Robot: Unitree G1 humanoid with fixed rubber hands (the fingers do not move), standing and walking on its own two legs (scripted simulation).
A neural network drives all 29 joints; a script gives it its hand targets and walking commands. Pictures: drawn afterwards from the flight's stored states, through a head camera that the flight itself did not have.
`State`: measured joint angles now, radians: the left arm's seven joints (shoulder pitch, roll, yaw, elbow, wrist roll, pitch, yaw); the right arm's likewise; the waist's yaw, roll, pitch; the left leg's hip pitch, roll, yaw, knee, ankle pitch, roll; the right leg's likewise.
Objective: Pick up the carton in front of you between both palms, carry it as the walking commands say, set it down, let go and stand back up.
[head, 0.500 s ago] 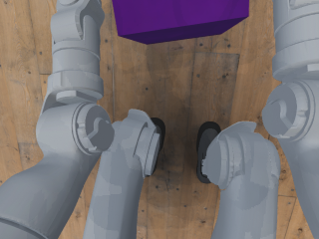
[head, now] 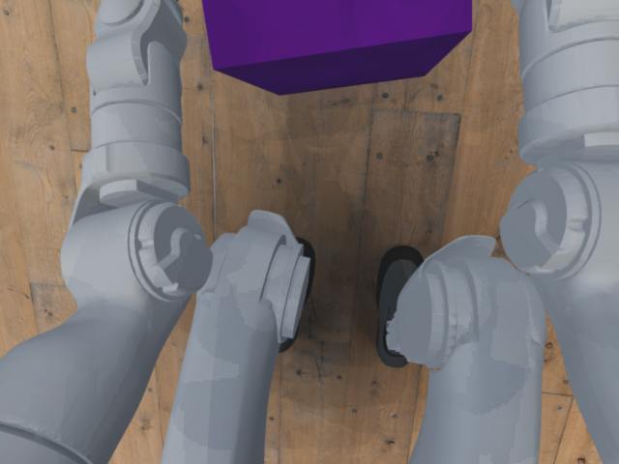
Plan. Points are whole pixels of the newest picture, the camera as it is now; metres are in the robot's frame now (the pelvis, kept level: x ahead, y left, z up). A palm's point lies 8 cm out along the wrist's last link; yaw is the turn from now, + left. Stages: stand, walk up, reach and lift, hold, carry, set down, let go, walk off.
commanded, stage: set down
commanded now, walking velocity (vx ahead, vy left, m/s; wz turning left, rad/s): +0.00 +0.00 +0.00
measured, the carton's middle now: out of the picture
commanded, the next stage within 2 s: let go in 1.36 s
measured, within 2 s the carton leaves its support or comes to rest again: neither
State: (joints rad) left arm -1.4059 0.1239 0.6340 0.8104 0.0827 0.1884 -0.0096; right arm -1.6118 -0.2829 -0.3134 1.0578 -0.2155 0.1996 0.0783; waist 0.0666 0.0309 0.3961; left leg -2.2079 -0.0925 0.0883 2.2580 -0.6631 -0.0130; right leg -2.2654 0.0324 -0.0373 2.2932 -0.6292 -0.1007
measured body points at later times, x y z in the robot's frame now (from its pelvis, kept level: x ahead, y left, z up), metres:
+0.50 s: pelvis -0.03 +0.01 +0.01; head +0.33 +0.00 +0.28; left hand +0.53 +0.20 -0.11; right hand +0.59 -0.18 -0.09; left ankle +0.10 +0.10 -0.32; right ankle +0.09 -0.09 -0.32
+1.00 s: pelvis +0.00 +0.01 +0.15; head +0.34 -0.04 +0.45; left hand +0.54 +0.19 +0.06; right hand +0.59 -0.20 +0.04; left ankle +0.10 +0.11 -0.32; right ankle +0.09 -0.09 -0.32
